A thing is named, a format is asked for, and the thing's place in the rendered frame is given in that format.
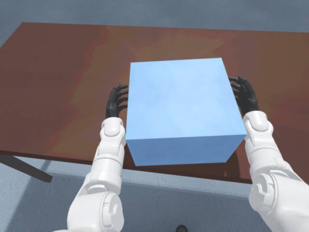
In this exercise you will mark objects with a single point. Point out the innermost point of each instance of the table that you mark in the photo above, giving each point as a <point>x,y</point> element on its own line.
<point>56,80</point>

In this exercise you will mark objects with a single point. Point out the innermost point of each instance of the left robot hand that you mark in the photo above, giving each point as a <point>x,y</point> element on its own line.
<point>113,109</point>

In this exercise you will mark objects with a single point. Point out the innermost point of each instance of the right robot upper arm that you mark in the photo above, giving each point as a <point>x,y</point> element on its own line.
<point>283,203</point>

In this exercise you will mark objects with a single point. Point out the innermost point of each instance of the carton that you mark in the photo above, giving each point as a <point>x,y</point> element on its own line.
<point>182,112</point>

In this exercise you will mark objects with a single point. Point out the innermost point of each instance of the robot left forearm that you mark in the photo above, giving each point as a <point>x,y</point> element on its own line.
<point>108,161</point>

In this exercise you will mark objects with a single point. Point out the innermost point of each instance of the robot right forearm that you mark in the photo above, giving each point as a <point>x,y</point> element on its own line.
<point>262,152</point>

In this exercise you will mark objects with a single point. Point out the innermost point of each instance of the right robot hand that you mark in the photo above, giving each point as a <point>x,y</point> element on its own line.
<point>247,99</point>

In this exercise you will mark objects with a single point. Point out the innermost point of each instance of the left robot upper arm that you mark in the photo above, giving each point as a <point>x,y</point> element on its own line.
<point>98,212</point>

